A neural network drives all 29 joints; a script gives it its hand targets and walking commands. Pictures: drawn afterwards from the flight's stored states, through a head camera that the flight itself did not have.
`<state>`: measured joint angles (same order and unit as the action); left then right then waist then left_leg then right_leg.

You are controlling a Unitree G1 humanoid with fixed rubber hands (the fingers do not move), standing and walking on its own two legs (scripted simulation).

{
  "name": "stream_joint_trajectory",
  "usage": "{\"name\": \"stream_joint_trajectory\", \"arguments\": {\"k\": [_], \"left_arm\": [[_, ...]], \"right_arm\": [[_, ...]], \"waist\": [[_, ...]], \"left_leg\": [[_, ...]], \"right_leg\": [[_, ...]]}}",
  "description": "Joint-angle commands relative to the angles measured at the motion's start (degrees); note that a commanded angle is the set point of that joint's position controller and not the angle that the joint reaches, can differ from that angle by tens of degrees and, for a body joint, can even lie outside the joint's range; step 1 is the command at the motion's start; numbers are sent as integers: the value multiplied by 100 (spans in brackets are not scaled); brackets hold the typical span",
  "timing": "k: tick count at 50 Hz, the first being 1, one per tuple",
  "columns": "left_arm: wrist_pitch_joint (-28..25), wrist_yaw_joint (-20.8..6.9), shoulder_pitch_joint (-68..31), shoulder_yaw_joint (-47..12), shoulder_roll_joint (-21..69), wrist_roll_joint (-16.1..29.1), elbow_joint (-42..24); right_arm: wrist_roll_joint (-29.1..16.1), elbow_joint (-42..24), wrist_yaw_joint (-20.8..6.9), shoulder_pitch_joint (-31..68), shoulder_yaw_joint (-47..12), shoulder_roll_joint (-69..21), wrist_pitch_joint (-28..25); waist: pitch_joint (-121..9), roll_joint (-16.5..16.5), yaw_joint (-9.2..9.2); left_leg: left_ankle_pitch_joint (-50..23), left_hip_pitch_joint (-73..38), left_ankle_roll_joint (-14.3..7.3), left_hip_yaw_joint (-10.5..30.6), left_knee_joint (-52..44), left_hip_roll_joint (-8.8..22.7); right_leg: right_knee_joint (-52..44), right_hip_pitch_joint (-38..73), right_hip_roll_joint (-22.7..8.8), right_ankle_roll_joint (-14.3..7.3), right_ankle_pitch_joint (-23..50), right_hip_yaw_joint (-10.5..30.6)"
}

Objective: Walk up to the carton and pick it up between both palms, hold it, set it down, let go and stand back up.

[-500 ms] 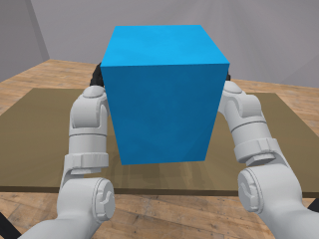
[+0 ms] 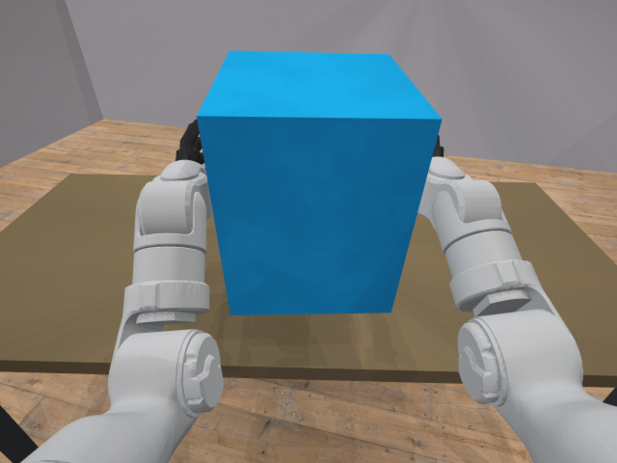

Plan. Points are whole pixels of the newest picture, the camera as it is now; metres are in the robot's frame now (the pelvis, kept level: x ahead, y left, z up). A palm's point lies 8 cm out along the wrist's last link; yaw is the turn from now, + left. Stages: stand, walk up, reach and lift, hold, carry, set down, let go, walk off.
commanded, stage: hold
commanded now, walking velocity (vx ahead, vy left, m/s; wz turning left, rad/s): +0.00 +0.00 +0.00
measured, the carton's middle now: (311, 182) +0.37 +0.00 +0.26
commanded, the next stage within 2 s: none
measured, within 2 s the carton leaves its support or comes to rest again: neither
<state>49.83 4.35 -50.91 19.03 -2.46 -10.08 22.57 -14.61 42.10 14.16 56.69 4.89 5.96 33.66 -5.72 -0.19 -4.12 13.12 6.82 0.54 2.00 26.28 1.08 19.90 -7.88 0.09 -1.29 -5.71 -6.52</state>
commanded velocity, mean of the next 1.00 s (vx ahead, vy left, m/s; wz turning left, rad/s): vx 0.00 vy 0.00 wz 0.00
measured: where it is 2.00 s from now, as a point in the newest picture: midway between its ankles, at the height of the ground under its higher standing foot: outside the picture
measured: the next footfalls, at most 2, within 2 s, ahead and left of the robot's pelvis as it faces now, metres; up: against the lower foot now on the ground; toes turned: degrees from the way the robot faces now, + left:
none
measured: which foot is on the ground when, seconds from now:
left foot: down 0.00-1.00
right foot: down 0.00-1.00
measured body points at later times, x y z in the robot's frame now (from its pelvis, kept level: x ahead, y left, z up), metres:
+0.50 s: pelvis +0.00 +0.00 +0.00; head -0.08 +0.02 +0.44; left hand +0.38 +0.15 +0.26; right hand +0.38 -0.14 +0.27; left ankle +0.02 +0.12 -0.74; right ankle +0.07 -0.11 -0.74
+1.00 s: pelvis +0.00 +0.00 +0.00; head -0.09 +0.02 +0.44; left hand +0.38 +0.15 +0.27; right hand +0.39 -0.14 +0.28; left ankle +0.02 +0.12 -0.74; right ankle +0.07 -0.11 -0.74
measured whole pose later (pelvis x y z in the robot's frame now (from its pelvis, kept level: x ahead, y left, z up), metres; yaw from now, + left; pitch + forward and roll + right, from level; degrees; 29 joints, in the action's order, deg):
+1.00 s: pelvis +0.00 +0.00 +0.00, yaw +0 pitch -6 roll -1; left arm 49.4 5.5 -50.3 17.6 -2.6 -9.5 21.4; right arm -16.1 42.6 14.1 57.3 4.8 6.5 33.2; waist -6.6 0.1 -3.7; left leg 13.5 7.4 0.6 2.1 27.1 1.2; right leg 19.8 -8.0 0.3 -1.3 -5.6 -6.4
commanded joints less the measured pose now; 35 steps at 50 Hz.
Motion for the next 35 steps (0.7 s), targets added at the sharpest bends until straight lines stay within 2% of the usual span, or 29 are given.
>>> {"name": "stream_joint_trajectory", "arguments": {"k": [1,2,3,4,5,6,7,8,9,10,11,12,13,15,18,19,20,21,22,23,24,25,27,28,29,31,33,34,35], "left_arm": [[-760,-902,-6002,-2532,3436,1139,-1156],[-801,-865,-6155,-2700,3547,1255,-1373],[-792,-812,-5921,-2880,3792,1346,-1627],[-851,-789,-6273,-2811,3564,1390,-1847],[-824,-759,-5975,-2927,3648,1407,-1957],[-817,-768,-6325,-2717,3494,1349,-1708],[-752,-779,-6086,-2636,3429,1151,-1646],[-702,-836,-5708,-2438,3405,1005,-1377],[-663,-856,-5532,-2467,3414,1002,-1387],[-659,-843,-5600,-2339,3394,851,-1473],[-649,-877,-5712,-2308,3407,879,-1563],[-597,-901,-5434,-2345,3388,810,-1443],[-593,-904,-5601,-2458,3371,917,-1470],[-615,-926,-5834,-2436,3276,941,-1481],[-670,-934,-5895,-2710,3435,1209,-1777],[-673,-878,-6066,-2702,3452,1153,-1879],[-668,-855,-6046,-2896,3511,1197,-2021],[-702,-820,-6234,-2972,3541,1308,-2159],[-688,-783,-6052,-3038,3697,1231,-2226],[-704,-790,-5978,-3093,3619,1380,-2179],[-690,-780,-6082,-3011,3624,1286,-2177],[-661,-816,-5910,-2867,3509,1257,-1907],[-619,-804,-5707,-2637,3452,1014,-1661],[-608,-847,-5601,-2549,3459,999,-1561],[-613,-837,-5824,-2555,3505,935,-1620],[-661,-840,-5828,-2541,3448,963,-1700],[-637,-811,-5705,-2506,3295,981,-1409],[-598,-893,-5442,-2213,3122,872,-1078],[-647,-934,-5872,-2378,3238,1041,-1256]], "right_arm": [[-1040,-2383,-778,6106,-1786,-4401,-292],[-1092,-2441,-765,6011,-1877,-4489,-276],[-1240,-2502,-767,5792,-1882,-4397,-282],[-1300,-2581,-739,5786,-1968,-4540,-259],[-1361,-2672,-727,5655,-2018,-4475,-225],[-1213,-2248,-733,5649,-1759,-4403,-141],[-1135,-1828,-749,5212,-1659,-4289,-63],[-1085,-1989,-744,5272,-1785,-4338,-63],[-1062,-1901,-742,5083,-1672,-4175,-22],[-1120,-1820,-778,5351,-1697,-4192,-59],[-1124,-1622,-812,5202,-1680,-4215,-35],[-1223,-1941,-798,5307,-1839,-4209,-75],[-1182,-1832,-772,5289,-1784,-4207,-34],[-1182,-2153,-763,5776,-1783,-4275,-88],[-1285,-2453,-694,5467,-1934,-4358,-111],[-1302,-2291,-699,5482,-1920,-4312,-102],[-1316,-2375,-713,5412,-1889,-4204,-106],[-1325,-2426,-709,5507,-1897,-4296,-103],[-1372,-2592,-736,5513,-1899,-4270,-128],[-1358,-2713,-728,5483,-1908,-4242,-147],[-1261,-2272,-743,5205,-1721,-4188,-77],[-1213,-2428,-733,5358,-1756,-4186,-102],[-1088,-2124,-766,5349,-1716,-4076,-57],[-1078,-2325,-764,5506,-1795,-4246,-97],[-1024,-1922,-811,5448,-1677,-4071,-73],[-1077,-1948,-850,5461,-1718,-4159,-79],[-1124,-2341,-836,5730,-2032,-4283,-147],[-1170,-2214,-777,5587,-1906,-4270,-121],[-1109,-2349,-755,5732,-1886,-4363,-160]], "waist": [[-2818,-110,52],[-3083,-143,-43],[-3115,-384,-133],[-3427,-371,-59],[-3379,-345,-47],[-2868,-385,-146],[-2606,-527,-139],[-2446,-169,-78],[-2356,-232,-152],[-2369,-241,-32],[-2223,-267,-49],[-2402,-250,56],[-2450,-184,-98],[-2563,-124,-52],[-2929,-164,-145],[-2917,-347,-114],[-2895,-545,-222],[-3082,-526,-185],[-3072,-658,-203],[-3088,-470,-233],[-2837,-621,-279],[-2699,-459,-154],[-2409,-464,-158],[-2429,-196,-30],[-2270,-365,-127],[-2608,-243,-63],[-2744,22,146],[-2460,147,112],[-2598,93,52]], "left_leg": [[-152,1144,-44,69,-833,-443],[-502,1007,11,109,-754,-425],[-983,812,108,188,-678,-385],[-922,720,88,94,-576,-470],[-1244,640,137,177,-535,-434],[-942,746,147,164,-591,-424],[-812,823,161,137,-660,-432],[-738,780,64,118,-724,-400],[-473,889,98,122,-796,-403],[-323,990,47,121,-852,-367],[-389,974,61,130,-933,-332],[-657,930,77,86,-794,-404],[-609,868,106,106,-786,-434],[-453,1068,3,93,-789,-442],[-1098,673,96,148,-615,-442],[-1071,713,152,96,-589,-460],[-1199,668,224,237,-566,-398],[-1127,588,231,165,-565,-390],[-1573,438,297,206,-495,-353],[-1503,550,321,215,-447,-386],[-1324,549,344,232,-552,-331],[-960,801,269,165,-606,-374],[-626,897,179,182,-739,-350],[-475,979,86,141,-732,-390],[-436,1039,167,219,-901,-274],[-333,1014,122,159,-902,-346],[-784,969,44,134,-730,-382],[-690,996,-7,93,-702,-422],[-459,1096,26,109,-772,-446]], "right_leg": [[-38,2077,280,331,288,616],[38,2198,332,340,618,567],[70,2209,376,278,1037,585],[60,2276,326,314,1034,638],[126,2235,374,317,1237,599],[25,2019,313,292,920,641],[2,2003,310,288,782,640],[-52,2032,312,335,711,600],[-76,2027,295,313,603,582],[-54,2056,334,295,403,567],[4,2133,324,307,536,552],[26,2232,341,306,749,568],[-35,2241,327,348,805,588],[2,2179,342,347,655,581],[48,2232,347,350,1214,639],[86,2289,335,334,1186,599],[120,2253,394,295,1061,585],[73,2198,392,294,909,552],[91,2084,432,264,1117,551],[95,2132,387,283,1250,568],[69,2024,366,287,1017,607],[48,2111,359,279,812,613],[47,2045,319,290,617,555],[12,2139,282,298,626,596],[84,2183,375,290,524,502],[34,2167,379,284,492,531],[71,2263,366,289,852,568],[-33,2300,286,338,934,670],[11,2315,303,350,733,625]]}}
